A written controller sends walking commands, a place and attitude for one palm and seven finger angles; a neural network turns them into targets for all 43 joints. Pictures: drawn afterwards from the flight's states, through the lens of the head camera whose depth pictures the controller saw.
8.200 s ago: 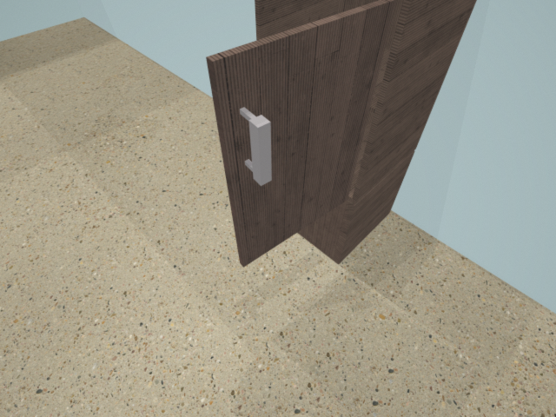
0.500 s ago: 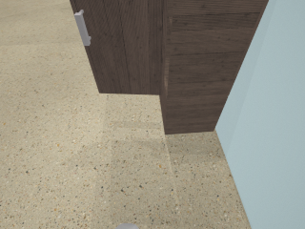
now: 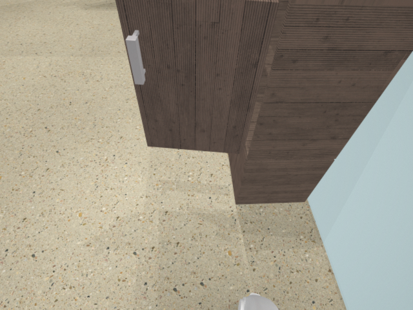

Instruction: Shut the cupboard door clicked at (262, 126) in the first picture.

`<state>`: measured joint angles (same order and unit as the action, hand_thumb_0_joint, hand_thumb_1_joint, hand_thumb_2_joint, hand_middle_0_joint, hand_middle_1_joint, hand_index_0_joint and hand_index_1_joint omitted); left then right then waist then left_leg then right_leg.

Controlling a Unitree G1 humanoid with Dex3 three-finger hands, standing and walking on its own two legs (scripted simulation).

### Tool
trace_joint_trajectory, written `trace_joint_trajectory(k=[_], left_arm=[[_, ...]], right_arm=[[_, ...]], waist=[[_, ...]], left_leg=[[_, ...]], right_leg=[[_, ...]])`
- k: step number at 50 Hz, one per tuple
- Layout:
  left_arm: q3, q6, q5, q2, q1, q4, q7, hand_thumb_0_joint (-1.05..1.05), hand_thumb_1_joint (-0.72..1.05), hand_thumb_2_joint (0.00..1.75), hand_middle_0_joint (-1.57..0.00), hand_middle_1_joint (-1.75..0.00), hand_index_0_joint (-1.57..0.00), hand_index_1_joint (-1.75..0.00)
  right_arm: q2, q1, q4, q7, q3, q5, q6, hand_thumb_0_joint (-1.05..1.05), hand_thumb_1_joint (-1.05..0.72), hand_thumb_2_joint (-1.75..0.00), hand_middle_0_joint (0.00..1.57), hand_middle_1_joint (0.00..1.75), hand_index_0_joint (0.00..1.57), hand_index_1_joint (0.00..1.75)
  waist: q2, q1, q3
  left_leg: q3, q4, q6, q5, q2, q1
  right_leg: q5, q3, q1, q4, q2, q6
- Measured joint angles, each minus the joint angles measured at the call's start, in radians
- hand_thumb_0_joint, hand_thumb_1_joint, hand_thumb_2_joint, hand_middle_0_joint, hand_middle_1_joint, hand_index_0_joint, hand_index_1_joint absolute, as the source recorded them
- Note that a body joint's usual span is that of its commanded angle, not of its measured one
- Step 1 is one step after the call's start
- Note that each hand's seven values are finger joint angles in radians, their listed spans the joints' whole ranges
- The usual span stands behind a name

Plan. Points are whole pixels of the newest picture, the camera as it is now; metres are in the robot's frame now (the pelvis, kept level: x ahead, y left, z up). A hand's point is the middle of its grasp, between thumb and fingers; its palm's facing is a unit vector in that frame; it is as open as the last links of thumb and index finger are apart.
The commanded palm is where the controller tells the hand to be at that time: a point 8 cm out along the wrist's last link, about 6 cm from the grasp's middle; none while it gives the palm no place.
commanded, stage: take the last steps up to it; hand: left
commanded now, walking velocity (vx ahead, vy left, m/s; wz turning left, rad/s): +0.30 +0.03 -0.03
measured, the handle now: (138, 57) +0.74 +0.26 +0.08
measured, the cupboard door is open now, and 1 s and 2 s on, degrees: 82 82 82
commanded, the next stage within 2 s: come to a stop and stand still in 0.46 s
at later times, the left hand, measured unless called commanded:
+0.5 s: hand (133, 277) +0.21 +0.19 -0.17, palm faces +0.08 -0.98 -0.20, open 7.1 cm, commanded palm none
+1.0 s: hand (138, 233) +0.32 +0.20 -0.18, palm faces +0.02 -0.97 -0.26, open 7.4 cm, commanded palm none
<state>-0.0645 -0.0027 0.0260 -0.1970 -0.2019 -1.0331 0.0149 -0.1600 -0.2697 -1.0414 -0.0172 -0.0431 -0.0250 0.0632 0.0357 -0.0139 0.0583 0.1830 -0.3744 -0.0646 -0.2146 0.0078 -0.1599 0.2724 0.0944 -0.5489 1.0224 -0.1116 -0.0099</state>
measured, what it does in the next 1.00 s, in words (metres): walks ahead: right foot, then left foot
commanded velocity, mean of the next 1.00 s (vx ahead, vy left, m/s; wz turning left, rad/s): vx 0.03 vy -0.02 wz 0.00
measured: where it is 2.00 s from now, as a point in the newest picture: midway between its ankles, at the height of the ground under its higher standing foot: (206, 309)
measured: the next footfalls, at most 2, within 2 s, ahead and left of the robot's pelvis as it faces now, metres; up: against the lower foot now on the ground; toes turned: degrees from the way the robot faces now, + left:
right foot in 0.24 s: +0.20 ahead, -0.12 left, +0.00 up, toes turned -7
left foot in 0.56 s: +0.27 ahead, +0.10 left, +0.00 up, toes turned +2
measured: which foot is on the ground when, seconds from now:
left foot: down 0.00-0.24, up 0.26-0.54, down 0.56-1.00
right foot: up 0.00-0.22, down 0.24-0.58, up 0.60-0.94, down 0.96-1.00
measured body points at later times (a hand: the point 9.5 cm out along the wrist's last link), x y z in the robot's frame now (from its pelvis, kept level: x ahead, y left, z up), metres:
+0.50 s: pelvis +0.18 +0.00 +0.00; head +0.21 +0.01 +0.45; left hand +0.21 +0.24 -0.16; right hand +0.21 -0.23 -0.16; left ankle +0.24 +0.13 -0.72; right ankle +0.16 -0.12 -0.74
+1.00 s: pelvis +0.25 +0.00 -0.02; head +0.28 -0.01 +0.43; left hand +0.32 +0.25 -0.16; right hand +0.31 -0.24 -0.17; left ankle +0.28 +0.12 -0.74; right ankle +0.25 -0.12 -0.75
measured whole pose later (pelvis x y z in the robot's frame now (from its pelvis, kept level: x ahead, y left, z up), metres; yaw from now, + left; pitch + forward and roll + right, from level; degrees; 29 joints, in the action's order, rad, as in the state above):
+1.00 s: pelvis +0.25 +0.00 -0.02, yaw -1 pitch +0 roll +0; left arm -0.05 0.03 0.03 -0.20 -0.19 -0.97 -0.02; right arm -0.19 -0.15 -1.02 -0.03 -0.06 -0.01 -0.05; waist -0.01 -0.01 0.07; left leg 0.10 -0.66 0.01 -0.35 -0.06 -0.35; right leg 0.32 0.04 -0.28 0.60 -0.03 0.01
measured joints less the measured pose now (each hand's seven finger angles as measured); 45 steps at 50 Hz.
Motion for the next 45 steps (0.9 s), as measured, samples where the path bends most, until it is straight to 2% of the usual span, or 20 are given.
trace_joint_trajectory(k=[6, 10, 12, 14, 16, 18, 20, 23, 28, 29, 31, 33, 34, 38, 43, 45], left_arm=[[0.01, -0.001, -0.001, 0.02, 0.09, 0.046, 0.004, 0.0, 0.91, 0.9, -0.19, -0.3, -0.19, -0.3], [0.016, -0.008, 0.001, 0.029, 0.117, 0.065, 0.007, 0.0, 0.91, 0.9, -0.19, -0.3, -0.19, -0.3], [0.019, -0.031, 0.002, 0.03, 0.119, 0.073, 0.007, 0.0, 0.91, 0.9, -0.19, -0.3, -0.2, -0.3], [0.022, -0.055, -0.005, 0.042, 0.115, 0.072, 0.0, 0.0, 0.91, 0.9, -0.2, -0.3, -0.2, -0.3], [0.025, -0.061, -0.01, 0.055, 0.087, 0.065, -0.01, 0.0, 0.91, 0.9, -0.2, -0.3, -0.2, -0.3], [0.022, -0.061, -0.014, 0.065, 0.049, 0.048, -0.021, -0.01, 0.91, 0.9, -0.2, -0.3, -0.2, -0.3], [-0.002, -0.07, -0.02, 0.053, 0.019, 0.038, -0.038, -0.02, 0.94, 0.89, -0.2, -0.3, -0.2, -0.3], [-0.003, -0.067, -0.009, 0.025, -0.02, 0.006, -0.03, -0.03, 0.96, 0.89, -0.2, -0.3, -0.2, -0.3], [0.005, -0.045, -0.007, 0.013, -0.1, -0.051, -0.018, -0.02, 0.94, 0.9, -0.2, -0.3, -0.2, -0.3], [0.006, -0.037, -0.008, 0.011, -0.117, -0.06, -0.017, -0.01, 0.93, 0.9, -0.2, -0.3, -0.2, -0.3], [0.012, -0.013, -0.011, 0.002, -0.128, -0.077, -0.021, -0.01, 0.93, 0.9, -0.2, -0.3, -0.2, -0.3], [0.021, 0.003, -0.015, -0.001, -0.119, -0.09, -0.029, 0.0, 0.92, 0.9, -0.2, -0.3, -0.2, -0.3], [0.024, 0.009, -0.018, 0.0, -0.109, -0.092, -0.032, 0.0, 0.92, 0.9, -0.2, -0.3, -0.2, -0.3], [0.031, 0.03, -0.021, 0.011, -0.06, -0.063, -0.031, 0.0, 0.91, 0.9, -0.19, -0.3, -0.2, -0.3], [0.018, 0.054, -0.012, 0.012, -0.007, 0.004, -0.031, 0.0, 0.91, 0.9, -0.2, -0.3, -0.2, -0.3], [0.013, 0.055, -0.011, 0.009, 0.01, 0.028, -0.032, 0.0, 0.91, 0.9, -0.2, -0.3, -0.2, -0.3]], right_arm=[[0.011, -0.09, -0.061, 0.006, 0.01, -0.004, -0.013, 0.0, -0.92, -0.9, 0.2, 0.3, 0.2, 0.3], [0.023, -0.139, -0.092, 0.007, 0.016, -0.007, -0.019, 0.0, -0.91, -0.9, 0.2, 0.3, 0.2, 0.3], [0.03, -0.162, -0.105, 0.009, 0.018, 0.001, -0.023, 0.0, -0.91, -0.9, 0.2, 0.3, 0.2, 0.3], [0.027, -0.146, -0.116, 0.014, 0.016, 0.008, -0.039, 0.01, -0.91, -0.9, 0.2, 0.3, 0.2, 0.3], [0.021, -0.119, -0.114, 0.016, 0.008, 0.009, -0.053, 0.01, -0.91, -0.9, 0.2, 0.3, 0.2, 0.3], [0.016, -0.085, -0.099, 0.017, 0.001, 0.006, -0.06, 0.01, -0.91, -0.9, 0.2, 0.3, 0.19, 0.3], [0.018, -0.055, -0.075, 0.018, -0.003, 0.005, -0.059, 0.01, -0.91, -0.9, 0.2, 0.3, 0.19, 0.3], [0.016, -0.01, -0.041, 0.024, -0.007, 0.005, -0.051, 0.01, -0.91, -0.9, 0.2, 0.3, 0.19, 0.3], [-0.026, 0.044, -0.01, 0.026, -0.01, 0.001, -0.03, 0.01, -0.93, -0.9, 0.2, 0.3, 0.19, 0.3], [-0.03, 0.052, -0.004, 0.024, -0.01, -0.002, -0.02, 0.01, -0.93, -0.9, 0.2, 0.3, 0.19, 0.3], [-0.024, 0.07, 0.01, 0.013, -0.002, -0.007, -0.011, 0.01, -0.92, -0.9, 0.2, 0.3, 0.19, 0.3], [-0.013, 0.082, 0.019, -0.004, 0.013, -0.007, -0.01, 0.01, -0.92, -0.9, 0.2, 0.3, 0.19, 0.3], [-0.007, 0.088, 0.019, -0.011, 0.02, -0.005, -0.013, 0.01, -0.92, -0.9, 0.2, 0.3, 0.19, 0.3], [0.011, 0.121, 0.005, -0.028, 0.028, 0.005, -0.042, 0.0, -0.92, -0.9, 0.2, 0.3, 0.2, 0.3], [0.0, 0.147, 0.01, -0.027, 0.009, 0.002, -0.076, 0.0, -0.92, -0.9, 0.2, 0.3, 0.2, 0.3], [-0.007, 0.146, 0.014, -0.025, 0.001, 0.0, -0.084, 0.0, -0.92, -0.9, 0.2, 0.3, 0.2, 0.3]], waist=[[-0.015, 0.033, -0.004], [-0.028, 0.054, -0.001], [-0.032, 0.058, 0.002], [-0.053, 0.061, 0.023], [-0.065, 0.058, 0.029], [-0.068, 0.057, 0.023], [-0.06, 0.051, 0.013], [-0.042, 0.03, 0.002], [-0.032, -0.004, -0.011], [-0.025, -0.007, -0.014], [0.001, -0.01, -0.011], [0.011, -0.009, -0.007], [0.012, -0.008, -0.003], [-0.003, -0.008, 0.019], [-0.031, -0.002, 0.033], [-0.044, 0.002, 0.035]], left_leg=[[0.001, 0.058, 0.007, -0.039, 0.026, 0.107], [0.005, 0.007, 0.03, -0.119, 0.013, 0.143], [-0.002, -0.123, 0.043, -0.196, -0.008, 0.111], [-0.054, -0.413, 0.049, -0.275, -0.028, 0.002], [-0.099, -0.626, 0.055, -0.247, -0.037, -0.114], [-0.118, -0.677, 0.068, -0.183, -0.062, -0.205], [-0.125, -0.613, 0.081, -0.142, -0.086, -0.262], [-0.119, -0.435, 0.09, -0.099, -0.1, -0.285], [-0.095, -0.166, 0.084, 0.004, -0.079, -0.204], [-0.087, -0.159, 0.06, 0.044, -0.072, -0.194], [-0.063, -0.206, 0.03, 0.009, -0.058, -0.191], [-0.051, -0.198, 0.021, -0.02, -0.051, -0.167], [-0.05, -0.182, 0.022, -0.02, -0.048, -0.152], [-0.053, -0.132, 0.021, -0.004, -0.049, -0.112], [-0.057, -0.137, 0.032, -0.008, -0.07, -0.115], [-0.062, -0.147, 0.042, -0.011, -0.08, -0.122]], right_leg=[[-0.044, -0.009, 0.045, -0.247, 0.01, 0.006], [-0.043, 0.003, 0.139, -0.383, 0.034, 0.021], [-0.063, 0.006, 0.199, -0.444, 0.048, 0.05], [-0.024, 0.024, 0.215, -0.41, 0.062, 0.058], [-0.009, 0.036, 0.253, -0.44, 0.074, 0.054], [-0.026, 0.045, 0.298, -0.507, 0.086, 0.042], [-0.038, 0.052, 0.335, -0.568, 0.091, 0.043], [-0.035, 0.052, 0.378, -0.615, 0.086, 0.034], [0.049, 0.038, 0.421, -0.56, 0.066, -0.009], [0.086, 0.029, 0.409, -0.508, 0.057, -0.006], [0.201, -0.008, 0.344, -0.322, 0.047, 0.005], [0.245, -0.032, 0.279, -0.18, 0.055, 0.004], [0.248, -0.035, 0.259, -0.158, 0.057, 0.0], [0.215, -0.036, 0.229, -0.227, 0.064, -0.009], [0.202, -0.04, 0.189, -0.211, 0.084, -0.003], [0.17, -0.036, 0.202, -0.246, 0.089, 0.0]])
